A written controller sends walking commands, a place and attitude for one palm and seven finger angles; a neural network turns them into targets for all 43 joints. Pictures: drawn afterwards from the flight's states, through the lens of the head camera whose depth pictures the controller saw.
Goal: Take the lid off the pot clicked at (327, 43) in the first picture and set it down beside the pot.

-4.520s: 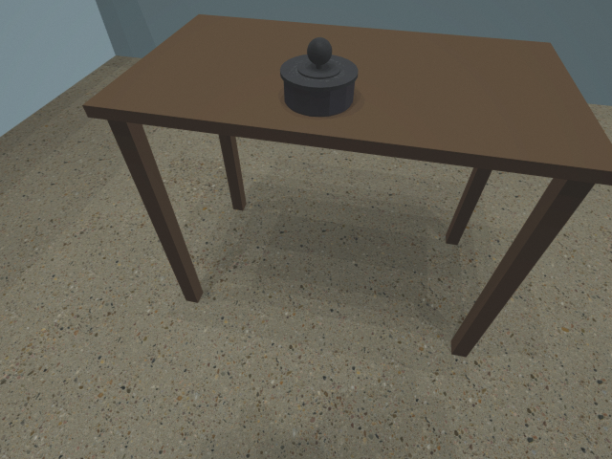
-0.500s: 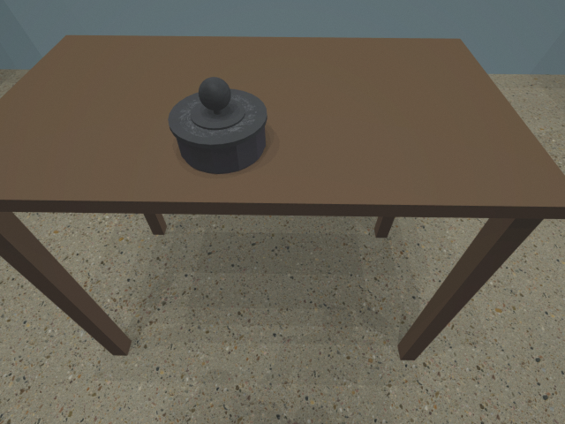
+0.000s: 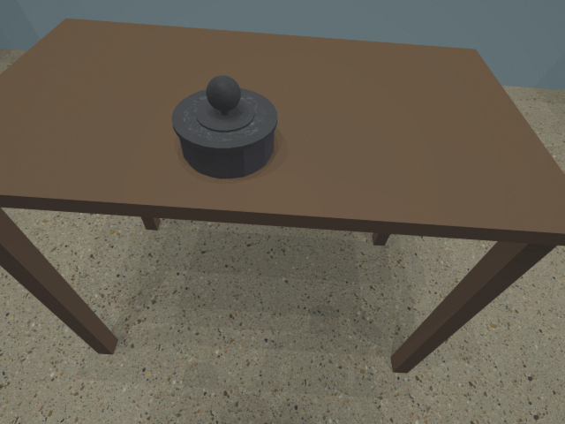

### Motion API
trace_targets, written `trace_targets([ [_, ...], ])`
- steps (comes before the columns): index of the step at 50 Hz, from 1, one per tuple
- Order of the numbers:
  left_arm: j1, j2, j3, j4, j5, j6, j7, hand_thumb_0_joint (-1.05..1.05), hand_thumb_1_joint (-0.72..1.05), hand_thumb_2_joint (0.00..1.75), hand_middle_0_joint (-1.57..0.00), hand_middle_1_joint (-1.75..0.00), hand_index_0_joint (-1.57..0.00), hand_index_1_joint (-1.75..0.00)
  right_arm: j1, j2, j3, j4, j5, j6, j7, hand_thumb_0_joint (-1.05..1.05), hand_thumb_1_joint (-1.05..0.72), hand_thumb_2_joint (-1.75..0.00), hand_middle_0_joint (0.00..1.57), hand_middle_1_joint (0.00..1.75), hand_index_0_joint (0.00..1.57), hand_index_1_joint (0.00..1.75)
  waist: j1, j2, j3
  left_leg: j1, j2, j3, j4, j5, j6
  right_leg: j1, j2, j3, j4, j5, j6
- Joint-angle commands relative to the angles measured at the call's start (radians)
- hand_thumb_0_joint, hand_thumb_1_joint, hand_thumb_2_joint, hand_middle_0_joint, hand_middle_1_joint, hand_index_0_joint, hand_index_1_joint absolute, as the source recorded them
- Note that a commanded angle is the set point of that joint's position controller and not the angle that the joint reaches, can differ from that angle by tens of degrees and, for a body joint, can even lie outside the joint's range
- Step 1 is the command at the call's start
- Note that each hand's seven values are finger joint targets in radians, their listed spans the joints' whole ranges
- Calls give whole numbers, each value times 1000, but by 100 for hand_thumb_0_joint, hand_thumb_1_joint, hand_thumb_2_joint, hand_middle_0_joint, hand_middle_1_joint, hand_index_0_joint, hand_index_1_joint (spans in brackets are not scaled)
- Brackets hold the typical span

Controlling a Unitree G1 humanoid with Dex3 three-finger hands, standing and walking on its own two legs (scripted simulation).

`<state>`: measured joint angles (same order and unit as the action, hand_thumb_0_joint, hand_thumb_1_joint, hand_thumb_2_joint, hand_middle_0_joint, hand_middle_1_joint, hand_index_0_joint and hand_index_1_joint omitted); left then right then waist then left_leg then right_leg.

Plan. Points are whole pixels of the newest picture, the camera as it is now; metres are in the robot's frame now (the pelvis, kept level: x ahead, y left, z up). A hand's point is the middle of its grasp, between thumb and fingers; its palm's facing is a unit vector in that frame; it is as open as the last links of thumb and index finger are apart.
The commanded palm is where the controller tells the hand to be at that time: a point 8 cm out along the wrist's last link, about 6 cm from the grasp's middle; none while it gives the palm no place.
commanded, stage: shuffle to correct the standing spot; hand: left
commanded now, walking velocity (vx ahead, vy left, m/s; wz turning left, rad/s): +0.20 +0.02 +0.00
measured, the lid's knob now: (223, 93) +0.54 +0.14 +0.19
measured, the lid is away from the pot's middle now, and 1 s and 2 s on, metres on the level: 0.00 0.00 0.00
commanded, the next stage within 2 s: come to a stop and stand still in 0.14 s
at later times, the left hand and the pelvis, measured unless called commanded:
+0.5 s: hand (219, 369) +0.23 +0.12 -0.14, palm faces +0.00 -0.97 -0.24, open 7.4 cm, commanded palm none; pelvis +0.10 -0.05 +0.00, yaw +1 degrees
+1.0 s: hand out of the picture +0.06 +0.19 -0.17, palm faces +0.10 -0.96 -0.24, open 7.4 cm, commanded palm none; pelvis +0.05 -0.02 +0.01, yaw +2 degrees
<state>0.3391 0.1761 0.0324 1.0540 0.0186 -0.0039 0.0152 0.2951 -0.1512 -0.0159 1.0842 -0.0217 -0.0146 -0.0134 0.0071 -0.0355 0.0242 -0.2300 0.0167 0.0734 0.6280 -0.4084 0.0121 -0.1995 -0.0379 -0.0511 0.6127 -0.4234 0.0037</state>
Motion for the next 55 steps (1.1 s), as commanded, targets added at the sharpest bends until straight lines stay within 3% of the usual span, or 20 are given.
trace_targets([
  [1, -66, 61, 20, -94, 0, -20, 1, 0, 90, 90, -20, -30, -20, -30, 256, -172, -36, 13, -8, -40, -14, 0, -90, -90, 20, 30, 20, 30, -93, 379, 46, 261, 263, -362, -273, 474, 154, -372, 50, -85, 277, -55, -39],
  [2, -135, 72, 16, -119, 2, -29, 6, 0, 90, 90, -20, -30, -20, -30, 321, -162, -31, 32, -12, -42, -25, 0, -90, -90, 20, 30, 20, 30, -120, 350, 60, 350, 323, -447, -284, 764, 220, -508, 39, -21, 436, -200, -44],
  [4, -180, 69, 22, -136, -4, -38, 6, 0, 90, 90, -20, -30, -20, -30, 306, -134, -21, 16, -11, -51, -31, 0, -90, -90, 20, 30, 20, 30, -101, 171, 58, 333, 355, -414, -241, 963, 268, -548, -14, 32, 550, -177, -54],
  [8, -204, 25, 20, -152, -3, -23, -23, 0, 90, 90, -20, -30, -20, -30, 232, -129, -18, -4, -8, -67, -33, 0, -90, -90, 20, 30, 20, 30, -55, 160, 44, 268, 263, -237, -318, 755, 197, -517, -30, 1, 524, -33, -36],
  [13, -225, 6, 14, -187, -7, -26, -33, 0, 90, 90, -20, -30, -20, -30, 178, -147, -22, -15, -8, -64, -29, 0, -90, -90, 20, 30, 20, 30, -28, 160, 15, 168, 207, -93, -284, 743, 132, -250, 12, -72, 137, 92, -42],
  [15, -52, 44, 26, -137, -5, -38, -21, 0, 90, 90, -20, -30, -20, -30, 165, -157, -26, -19, 1, -54, -27, 0, -90, -90, 20, 30, 20, 30, 50, 95, -71, 127, 161, -65, -101, 776, 71, 14, 39, -75, -77, 309, -37],
  [16, 53, 107, 42, -103, -1, -49, -5, 0, 90, 90, -20, -30, -20, -30, 169, -137, -27, -18, 14, -53, -21, 0, -90, -90, 20, 30, 20, 30, 93, 1, -152, -13, 120, -54, 48, 626, 32, 252, -52, 34, -77, 526, -61],
  [17, 128, 209, 68, -90, 4, -58, 13, 0, 90, 90, -20, -30, -20, -30, 219, -82, -24, -40, 24, -51, -19, 0, -90, -90, 20, 30, 20, 30, 100, -262, -266, -227, -28, 7, 328, 43, -24, 469, -345, 382, -85, 1032, -187],
  [18, 145, 231, 57, -89, -15, -53, 13, 0, 90, 90, -20, -30, -20, -30, 195, -98, -26, -52, 30, -33, -34, 0, -90, -90, 20, 30, 20, 30, 90, -205, -297, -175, -27, -82, 487, -286, -35, 368, -439, 418, -113, 1358, -279],
  [19, 73, 218, 50, -117, -8, -45, 25, 0, 90, 90, -20, -30, -20, -30, 192, -82, -36, -67, 28, -17, -40, 0, -90, -90, 20, 30, 20, 30, 55, -90, -184, -183, -22, -111, 503, -271, -28, 256, -437, 350, -116, 1358, -299],
  [22, -71, 171, 49, -154, -5, -26, 44, 0, 90, 90, -20, -30, -20, -30, 92, -75, -48, -72, 19, 34, -31, 0, -90, -90, 20, 30, 20, 30, 21, -117, -36, -249, 8, -126, 600, -201, -51, 18, -371, 296, -166, 1115, -281],
  [32, -98, 197, 67, -221, 9, -3, 43, 0, 90, 90, -20, -30, -20, -30, -39, -110, -69, -181, -7, 89, 5, 0, -90, -90, 20, 30, 20, 30, 7, -105, -61, -335, -27, -124, 633, 75, -86, -68, -265, 213, -249, 488, -196],
  [39, -75, 239, 67, -239, 27, 17, 30, 0, 90, 90, -20, -30, -20, -30, -119, -96, -50, -231, 13, 53, 14, 0, -90, -90, 20, 30, 20, 30, 43, -186, -44, -143, -31, -49, 209, -30, -55, -116, -253, 273, -296, 237, -207],
  [42, -85, 245, 64, -231, 16, 28, 24, 0, 90, 90, -20, -30, -20, -30, 0, -98, -47, -192, 16, 35, 12, 0, -90, -90, 20, 30, 20, 30, -8, -144, -83, 76, -62, -7, -88, 73, -27, -169, -215, 250, -276, 176, -146],
  [44, -68, 173, 41, -229, 4, 36, 22, 0, 90, 90, -20, -30, -20, -30, 47, -143, -53, -174, 16, 18, 1, 0, -90, -90, 20, 30, 20, 30, -31, 65, -104, 240, 57, -111, -306, 131, 5, -267, -100, 130, -87, 69, -61],
  [45, -58, 113, 30, -241, -4, 39, 21, 0, 90, 90, -20, -30, -20, -30, -4, -216, -64, -208, 3, 21, -2, 0, -90, -90, 20, 30, 20, 30, -26, 345, -39, 149, 268, -367, -383, 184, 87, -391, 22, 10, 115, -110, 2],
  [46, -88, 132, 31, -231, -3, 46, 26, 0, 90, 90, -20, -30, -20, -30, -73, -227, -55, -241, -5, 37, -6, 0, -90, -90, 20, 30, 20, 30, -25, 295, 36, -74, 335, -405, -408, 253, 164, -329, 28, 71, 270, -140, -1],
  [47, -77, 146, 39, -208, -1, 48, 23, 0, 90, 90, -20, -30, -20, -30, -124, -186, -40, -243, -10, 31, -10, 0, -90, -90, 20, 30, 20, 30, 8, 233, 55, -142, 290, -319, -421, 300, 180, -274, 21, 103, 348, -64, -4],
  [49, -32, 134, 45, -173, 1, 46, 16, 0, 90, 90, -20, -30, -20, -30, -163, -149, -27, -231, -5, 18, -21, 0, -90, -90, 20, 30, 20, 30, 44, 269, 14, -128, 201, -233, -365, 399, 142, -238, 43, 96, 428, -6, -7],
  [55, -81, 73, 18, -146, -6, 26, 14, 0, 90, 90, -20, -30, -20, -30, -31, -150, -26, -153, -6, 9, -27, 0, -90, -90, 20, 30, 20, 30, -17, 156, -13, 75, 196, -233, -319, 507, 153, -206, 17, 43, 174, -59, 11],
])
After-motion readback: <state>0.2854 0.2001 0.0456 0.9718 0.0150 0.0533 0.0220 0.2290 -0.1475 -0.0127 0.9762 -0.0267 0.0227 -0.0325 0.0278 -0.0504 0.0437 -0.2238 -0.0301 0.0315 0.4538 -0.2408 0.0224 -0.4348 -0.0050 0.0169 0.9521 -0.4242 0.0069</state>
